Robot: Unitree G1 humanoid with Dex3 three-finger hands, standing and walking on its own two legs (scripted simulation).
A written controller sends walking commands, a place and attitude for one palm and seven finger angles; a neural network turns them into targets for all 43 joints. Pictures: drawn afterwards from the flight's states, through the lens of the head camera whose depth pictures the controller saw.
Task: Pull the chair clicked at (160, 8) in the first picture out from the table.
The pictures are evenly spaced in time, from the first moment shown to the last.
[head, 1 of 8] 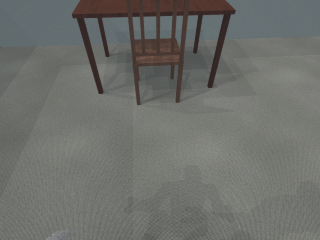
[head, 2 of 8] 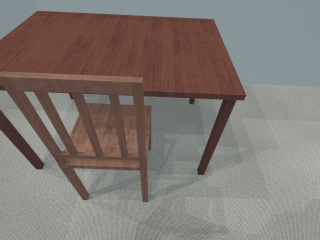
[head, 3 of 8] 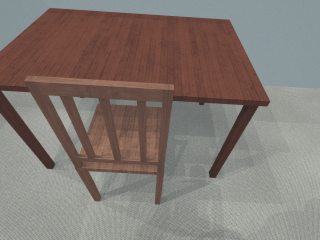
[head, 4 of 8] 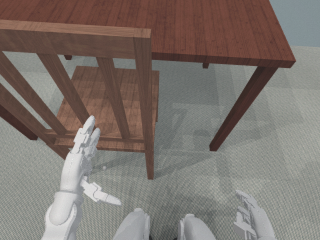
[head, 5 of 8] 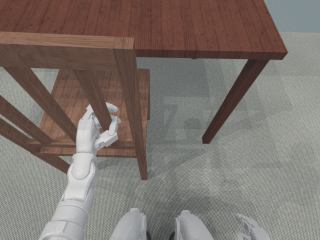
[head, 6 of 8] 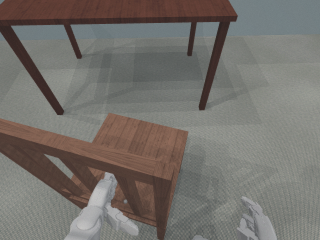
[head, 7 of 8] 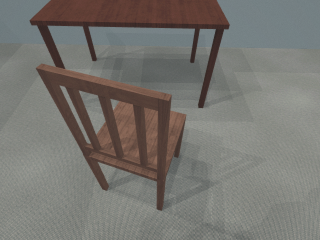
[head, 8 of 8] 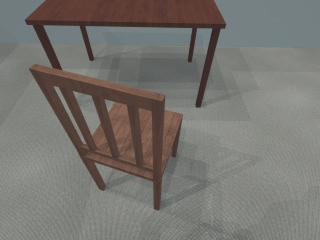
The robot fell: no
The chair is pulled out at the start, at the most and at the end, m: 0.00 0.62 0.62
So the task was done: yes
